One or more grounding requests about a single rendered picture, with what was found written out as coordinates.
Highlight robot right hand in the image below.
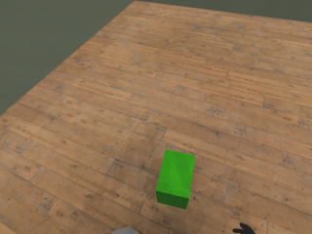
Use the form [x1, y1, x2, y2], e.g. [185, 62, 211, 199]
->
[232, 222, 255, 234]

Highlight carton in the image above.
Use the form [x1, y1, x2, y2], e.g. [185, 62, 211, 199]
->
[155, 149, 195, 209]

